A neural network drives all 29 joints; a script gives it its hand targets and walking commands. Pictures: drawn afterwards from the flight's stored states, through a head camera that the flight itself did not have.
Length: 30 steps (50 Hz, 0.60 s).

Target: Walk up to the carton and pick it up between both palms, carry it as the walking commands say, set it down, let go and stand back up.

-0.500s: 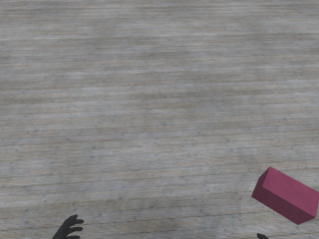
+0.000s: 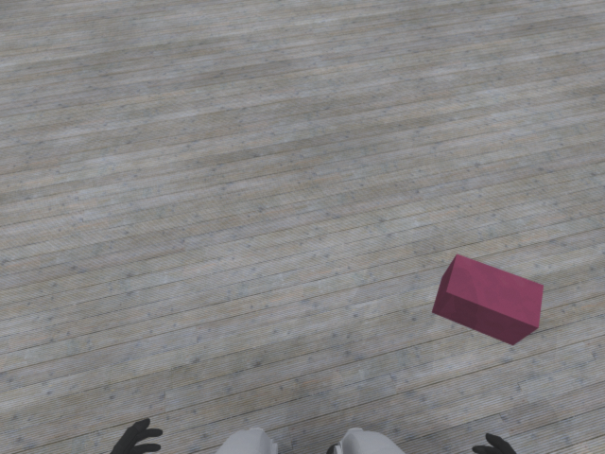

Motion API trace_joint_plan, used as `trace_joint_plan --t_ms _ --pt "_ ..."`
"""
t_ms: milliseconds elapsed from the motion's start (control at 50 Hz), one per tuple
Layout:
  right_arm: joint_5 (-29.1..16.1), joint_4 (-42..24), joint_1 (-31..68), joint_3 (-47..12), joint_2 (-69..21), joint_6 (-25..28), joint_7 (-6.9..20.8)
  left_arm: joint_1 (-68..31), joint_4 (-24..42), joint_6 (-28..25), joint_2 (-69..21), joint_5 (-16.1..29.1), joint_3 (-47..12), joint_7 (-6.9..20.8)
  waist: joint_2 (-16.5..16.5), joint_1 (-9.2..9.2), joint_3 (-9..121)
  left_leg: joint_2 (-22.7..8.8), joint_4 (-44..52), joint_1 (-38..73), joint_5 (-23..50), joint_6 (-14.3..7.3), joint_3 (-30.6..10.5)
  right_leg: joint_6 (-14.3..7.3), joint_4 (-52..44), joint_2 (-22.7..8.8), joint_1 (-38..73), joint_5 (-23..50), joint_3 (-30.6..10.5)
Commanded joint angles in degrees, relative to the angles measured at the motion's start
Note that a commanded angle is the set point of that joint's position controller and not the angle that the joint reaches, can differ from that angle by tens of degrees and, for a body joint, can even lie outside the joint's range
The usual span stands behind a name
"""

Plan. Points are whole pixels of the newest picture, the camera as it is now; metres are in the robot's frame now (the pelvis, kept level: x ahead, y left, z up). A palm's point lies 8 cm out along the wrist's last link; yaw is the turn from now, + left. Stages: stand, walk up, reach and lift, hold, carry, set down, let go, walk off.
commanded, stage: walk up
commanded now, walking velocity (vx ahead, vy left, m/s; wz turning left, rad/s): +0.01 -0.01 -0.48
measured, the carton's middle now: (484, 299) +0.61 -0.57 -0.67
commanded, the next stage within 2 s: none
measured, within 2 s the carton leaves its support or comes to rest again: neither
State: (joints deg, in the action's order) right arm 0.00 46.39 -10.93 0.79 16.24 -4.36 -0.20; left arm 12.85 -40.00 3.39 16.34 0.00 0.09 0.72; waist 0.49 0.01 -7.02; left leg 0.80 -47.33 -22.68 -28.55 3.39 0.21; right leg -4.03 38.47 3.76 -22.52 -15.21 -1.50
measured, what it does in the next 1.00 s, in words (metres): steps to the right, turning right: left foot, then right foot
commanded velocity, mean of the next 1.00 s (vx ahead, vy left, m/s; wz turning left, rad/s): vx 0.29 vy -0.02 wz -0.50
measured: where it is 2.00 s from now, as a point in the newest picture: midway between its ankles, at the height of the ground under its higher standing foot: outside the picture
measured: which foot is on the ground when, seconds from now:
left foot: up 0.00-0.02, down 0.04-0.42, up 0.44-0.82, down 0.84-1.00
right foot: down 0.00-0.06, up 0.08-0.40, down 0.42-0.86, up 0.88-1.00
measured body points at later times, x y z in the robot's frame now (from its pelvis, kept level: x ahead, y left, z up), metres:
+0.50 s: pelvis -0.05 -0.04 +0.01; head -0.01 -0.07 +0.45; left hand +0.12 +0.17 -0.11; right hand -0.05 -0.33 -0.14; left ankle +0.01 +0.11 -0.67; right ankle -0.09 -0.12 -0.72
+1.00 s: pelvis +0.08 -0.09 +0.01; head +0.13 -0.10 +0.46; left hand +0.27 +0.10 -0.13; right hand +0.04 -0.38 -0.10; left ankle +0.13 +0.02 -0.72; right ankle -0.03 -0.17 -0.66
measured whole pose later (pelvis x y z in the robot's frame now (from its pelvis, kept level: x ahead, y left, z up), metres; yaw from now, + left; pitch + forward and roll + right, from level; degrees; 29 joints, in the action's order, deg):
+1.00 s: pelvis +0.08 -0.09 +0.01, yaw -32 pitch +2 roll +0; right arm 0.0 45.7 -9.9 0.6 15.9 0.6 0.2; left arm 18.0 -41.7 0.8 14.8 0.0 1.2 1.1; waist 2.3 -1.4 -4.3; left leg -5.4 -33.5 -16.7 -18.5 0.4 10.5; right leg -0.9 59.6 1.2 -25.4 -26.7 -3.5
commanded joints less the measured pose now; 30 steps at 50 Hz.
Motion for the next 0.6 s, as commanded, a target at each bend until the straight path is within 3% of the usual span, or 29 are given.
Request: trace_joint_plan --t_ms 0,20,40,60,80,100,120,140,160,180,200,220,240,260,280,300,320,340,360,380,400,420,440,460,480,500,520,560,580 --pt "-0.13 -1.03 -8.13 2.31 3.35 2.05 -1.06 -0.88 0.05 -0.76 8.71 -0.54 4.31 -1.12 9.44 4.00 9.33 0.20 19.36 20.45 14.25 -1.63 3.06 -1.52 -17.88 -10.33 -5.50 13.51 -20.75" --pt "0.52 -0.46 -10.10 3.12 6.96 2.32 -1.49 -0.18 0.75 -0.94 6.18 -0.97 3.75 -1.20 2.19 4.72 10.66 -8.17 26.09 25.96 8.28 -4.07 -6.07 1.52 -12.31 -6.18 -12.35 3.78 -16.12" --pt "1.22 -1.31 -9.88 4.47 12.36 1.99 -1.66 0.97 1.35 -0.82 2.21 -1.00 3.33 -1.14 -16.33 4.36 9.65 -26.06 36.97 20.51 -1.07 -9.88 -23.07 3.35 5.47 0.45 -16.10 -14.26 -3.73" --pt "1.28 -3.28 -3.20 3.87 13.57 1.55 -1.23 0.41 1.71 -0.45 3.79 -1.35 4.78 -0.79 -15.09 2.31 5.00 -29.87 39.76 8.47 -2.74 -13.93 -23.26 5.02 19.70 -2.76 -12.57 -16.07 -1.21" --pt "1.51 -3.38 0.63 3.05 10.16 1.67 -1.24 0.34 0.94 0.20 4.24 -1.71 5.26 -0.33 -7.24 -0.08 2.30 -25.91 39.28 1.70 -0.75 -12.52 -18.32 5.04 24.89 -4.08 -8.04 -13.34 -3.01" --pt "1.40 -2.89 3.64 4.27 9.36 1.98 -1.42 -0.14 -2.05 0.25 5.32 -2.26 6.00 -0.05 -3.80 0.49 4.26 -24.63 37.51 4.57 5.31 -10.53 -12.34 7.23 28.10 -4.18 -7.70 -8.93 -1.86" --pt "1.17 -4.09 5.10 3.81 8.19 2.32 -1.76 1.66 -3.00 -0.07 5.13 -2.32 5.47 0.31 -4.97 -0.55 6.50 -22.36 35.33 10.14 11.95 -10.14 -9.06 7.05 30.06 -4.39 -9.83 -6.50 -0.51" --pt "1.23 -4.38 3.96 3.43 8.13 2.73 -1.85 1.51 -2.49 -0.22 5.69 -2.45 5.65 0.57 -6.55 -0.08 9.04 -20.66 32.11 14.42 18.55 -9.29 -5.72 7.59 29.36 -5.21 -9.77 -6.94 0.66" --pt "1.08 -5.71 1.39 2.99 7.70 3.09 -2.09 -0.77 -0.73 -0.24 4.77 -2.08 5.33 0.21 -6.76 1.88 9.95 -18.96 28.53 19.32 29.22 -9.36 -5.96 7.56 25.23 -4.72 -11.51 -9.53 1.73" --pt "1.60 -5.32 -0.64 3.44 8.62 3.15 -1.97 -2.19 0.36 -0.25 3.93 -1.73 4.70 0.42 -9.81 3.45 10.17 -18.52 26.78 22.42 33.31 -9.37 -5.02 7.79 21.88 -4.95 -13.06 -10.79 2.26" --pt "1.65 -3.88 -4.59 3.65 8.98 3.36 -2.00 -3.98 1.32 -0.46 3.04 -1.32 4.25 0.67 -10.34 4.55 10.49 -20.50 25.49 25.77 40.70 -9.99 -5.67 7.34 19.06 -5.05 -14.43 -12.66 2.41" --pt "1.96 -3.47 -5.58 3.80 9.82 3.37 -2.14 -5.33 2.04 -0.43 2.74 -0.90 3.71 0.75 -8.95 4.91 12.52 -20.92 24.63 26.18 41.49 -10.94 -4.86 7.22 14.85 -5.10 -12.41 -13.99 3.33" --pt "2.33 -3.80 -5.41 4.09 10.44 3.12 -2.02 -5.02 2.35 -0.55 2.41 -0.52 3.30 0.88 -8.94 4.69 13.64 -20.77 24.60 24.09 39.14 -11.21 -4.32 6.75 10.80 -4.65 -8.87 -14.47 3.66" --pt "2.74 -4.07 -4.25 4.16 11.29 2.99 -1.67 -4.78 2.39 -0.55 2.65 -0.41 3.40 1.35 -13.05 4.25 12.61 -20.54 25.24 20.52 32.61 -11.02 -3.70 6.28 8.31 -4.37 -5.61 -14.60 3.91" --pt "3.02 -4.85 -4.99 4.41 12.39 2.99 -1.28 -3.15 1.87 -0.62 2.95 -0.19 2.79 1.80 -12.35 3.54 14.25 -20.90 28.69 17.87 14.70 -10.15 -3.37 5.33 4.41 -3.05 -1.20 -12.48 5.55" --pt "2.89 -3.07 -3.58 5.81 16.25 3.06 -1.38 -4.19 2.59 -0.53 4.69 -1.07 3.07 3.80 -12.11 1.97 13.84 -26.76 34.52 13.94 -10.41 -9.64 -9.78 4.81 5.38 -5.13 -1.77 -14.75 6.13" --pt "2.82 -3.46 -0.16 6.13 17.55 2.81 -1.58 -2.00 2.91 -0.27 4.64 -1.00 3.28 4.52 -12.62 -0.40 10.05 -27.58 35.37 7.72 -13.54 -8.51 -8.13 4.26 2.19 -6.37 2.76 -15.84 6.15" --pt "2.66 -3.78 4.61 6.09 17.38 2.95 -1.07 4.60 0.50 -0.65 3.92 -0.65 2.82 4.38 -12.78 -4.50 9.63 -25.44 33.37 0.58 -14.20 -6.51 -4.12 3.38 -4.82 -6.30 12.07 -12.26 6.36" --pt "2.81 -3.27 6.28 5.56 15.55 2.84 -0.59 14.50 -3.49 -1.62 5.06 -0.58 3.03 3.66 -8.86 -7.33 13.55 -19.83 22.51 -2.31 -12.78 -4.35 2.10 2.07 -11.50 -5.41 23.58 -9.84 4.39" --pt "2.59 -3.81 5.83 3.84 10.36 3.14 -0.06 20.16 -5.37 -2.16 8.83 -1.31 4.14 2.78 5.75 -9.81 13.43 -11.09 3.76 -10.24 -11.39 -0.67 9.64 -0.88 -20.34 -12.16 29.57 -16.97 -9.83" --pt "2.26 -7.71 12.77 2.08 6.82 3.23 0.56 21.04 -4.99 -2.24 15.56 -1.96 5.67 2.11 19.04 -12.01 7.26 -3.47 -15.16 -25.03 -9.49 1.53 6.49 -4.99 -30.02 -23.01 25.40 -36.47 -36.52" --pt "2.37 -9.86 18.20 2.44 7.10 3.44 1.02 16.04 -3.97 -2.05 15.10 -1.17 5.18 0.94 12.19 -9.95 0.85 -6.66 -18.20 -29.74 -3.67 0.57 0.16 -7.71 -35.63 -26.17 18.89 -40.19 -42.54" --pt "2.87 -9.16 17.41 2.42 6.95 4.11 1.38 12.62 -2.88 -2.46 14.87 -1.45 4.92 0.29 9.57 -8.36 0.72 -7.68 -19.17 -28.02 0.33 0.98 -2.77 -7.90 -34.70 -25.23 17.91 -33.62 -40.42" --pt "2.93 -7.92 14.38 2.48 7.40 4.52 1.60 10.52 -2.33 -2.83 13.52 -1.04 4.83 -0.18 9.60 -6.15 2.58 -7.82 -18.89 -24.44 5.13 1.46 -2.66 -6.60 -34.56 -22.81 17.44 -30.21 -36.47" --pt "2.89 -6.31 11.50 2.62 7.52 5.03 1.89 8.24 -1.59 -3.37 11.20 -0.75 4.39 -0.32 6.60 -4.36 3.01 -7.49 -18.42 -20.65 9.40 1.62 -2.28 -5.15 -32.07 -18.86 18.22 -21.97 -30.31" --pt "2.81 -5.82 10.39 2.54 7.97 5.01 2.02 8.60 -1.43 -4.11 9.92 -0.51 3.87 -0.61 2.81 -3.94 4.49 -6.74 -17.38 -18.09 10.52 2.23 -1.11 -5.30 -30.71 -16.80 18.83 -13.11 -25.10" --pt "2.71 -5.42 7.96 2.56 6.77 4.81 2.12 8.67 -1.55 -4.79 10.30 -0.85 3.97 -0.55 5.95 -3.69 3.86 -6.18 -17.75 -17.36 12.00 1.96 -1.47 -4.70 -29.13 -16.14 18.54 -7.72 -25.33" --pt "2.72 -6.35 10.58 2.43 6.25 4.40 2.39 11.76 -2.66 -5.53 9.65 -0.64 3.53 -0.57 6.97 -4.44 1.58 -5.07 -15.68 -17.65 11.87 2.89 -0.16 -5.27 -29.10 -15.96 20.33 0.33 -25.36" --pt "2.56 -7.83 12.87 2.04 5.24 4.54 2.40 14.94 -3.21 -5.60 9.58 -0.60 3.84 -0.75 6.98 -5.73 1.61 -4.85 -11.44 -19.13 10.57 2.78 -0.30 -6.10 -27.06 -16.31 24.27 8.35 -26.08"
